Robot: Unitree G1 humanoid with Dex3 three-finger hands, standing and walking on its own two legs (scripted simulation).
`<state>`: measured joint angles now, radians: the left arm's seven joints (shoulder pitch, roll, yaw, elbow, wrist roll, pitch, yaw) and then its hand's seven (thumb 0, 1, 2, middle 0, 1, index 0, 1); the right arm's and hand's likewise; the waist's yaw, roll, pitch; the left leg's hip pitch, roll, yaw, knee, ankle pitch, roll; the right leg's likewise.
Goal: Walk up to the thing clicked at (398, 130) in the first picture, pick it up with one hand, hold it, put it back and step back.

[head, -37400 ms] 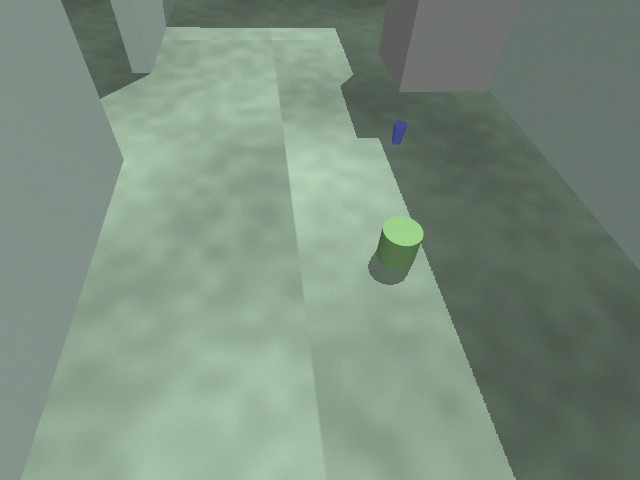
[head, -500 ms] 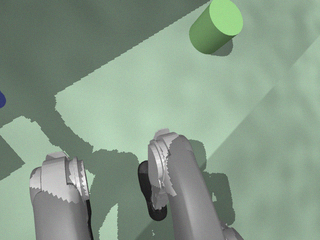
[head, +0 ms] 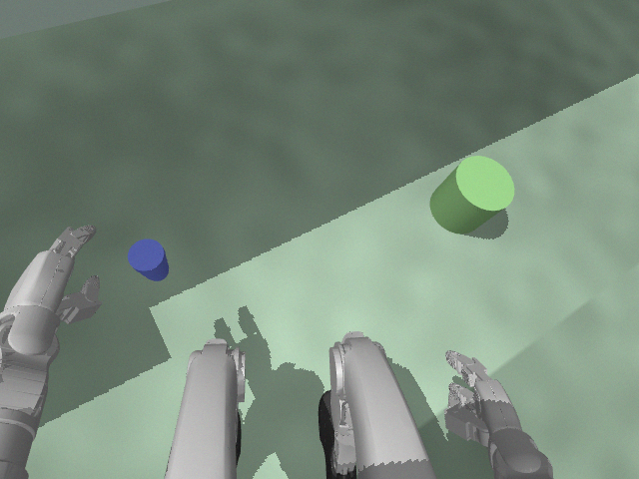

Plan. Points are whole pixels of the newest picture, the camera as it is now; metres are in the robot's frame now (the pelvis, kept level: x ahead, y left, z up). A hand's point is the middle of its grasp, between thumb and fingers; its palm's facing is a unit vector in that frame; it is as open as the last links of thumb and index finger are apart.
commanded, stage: home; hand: left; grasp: from above
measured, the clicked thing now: (152, 263) +0.50 +0.28 -0.46
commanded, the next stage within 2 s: none
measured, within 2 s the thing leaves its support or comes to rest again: neither
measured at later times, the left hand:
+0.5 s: hand (78, 360) +0.25 +0.18 +0.09, palm faces +0.11 -0.97 -0.21, open 7.4 cm
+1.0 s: hand (37, 416) +0.22 +0.18 +0.15, palm faces +0.12 -0.97 -0.19, open 7.4 cm
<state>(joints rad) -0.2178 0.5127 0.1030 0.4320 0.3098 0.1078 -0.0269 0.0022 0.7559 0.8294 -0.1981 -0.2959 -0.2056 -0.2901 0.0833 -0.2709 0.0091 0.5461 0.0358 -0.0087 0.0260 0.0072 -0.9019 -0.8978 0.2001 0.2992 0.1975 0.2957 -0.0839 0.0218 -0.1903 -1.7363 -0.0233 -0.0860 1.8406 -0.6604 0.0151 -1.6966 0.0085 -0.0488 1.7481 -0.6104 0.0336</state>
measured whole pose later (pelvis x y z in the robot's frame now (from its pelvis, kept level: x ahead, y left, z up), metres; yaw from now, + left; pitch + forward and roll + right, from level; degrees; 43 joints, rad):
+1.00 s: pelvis +0.07 -0.01 +0.20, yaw +4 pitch +10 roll -3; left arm 0.50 0.22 0.03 -0.13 -0.06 0.45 0.02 0.01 0.91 0.89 -0.20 -0.30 -0.20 -0.29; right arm 0.27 -0.22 0.05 0.51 0.01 -0.24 -0.18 0.01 -0.90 -0.90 0.20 0.30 0.20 0.30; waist -0.03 0.04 -0.16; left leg -0.69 0.00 -0.08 1.02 -0.50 0.00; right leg -0.66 0.01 -0.05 0.94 -0.46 0.01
